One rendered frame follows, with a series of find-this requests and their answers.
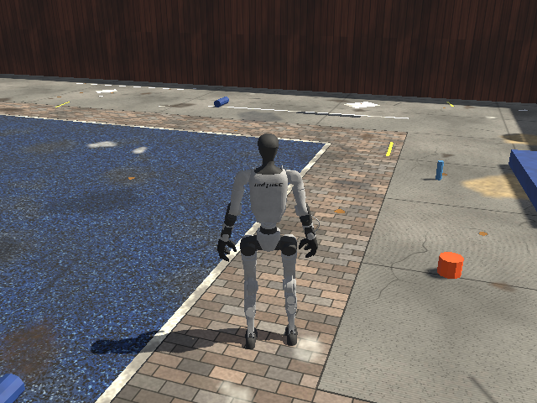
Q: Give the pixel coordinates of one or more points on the left robot hand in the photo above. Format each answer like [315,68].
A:
[222,249]

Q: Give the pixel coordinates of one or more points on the right robot hand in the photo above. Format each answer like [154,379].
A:
[311,244]

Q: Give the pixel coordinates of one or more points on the right robot forearm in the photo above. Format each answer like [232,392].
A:
[307,225]

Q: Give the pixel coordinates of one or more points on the left robot forearm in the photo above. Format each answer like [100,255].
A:
[228,225]

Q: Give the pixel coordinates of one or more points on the left robot upper arm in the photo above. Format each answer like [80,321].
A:
[241,179]

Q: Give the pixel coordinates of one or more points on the right robot upper arm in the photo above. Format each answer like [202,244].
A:
[298,189]

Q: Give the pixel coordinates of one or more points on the left robot thigh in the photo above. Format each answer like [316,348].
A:
[249,251]

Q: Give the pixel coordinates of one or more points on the robot right shin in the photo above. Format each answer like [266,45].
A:
[291,307]

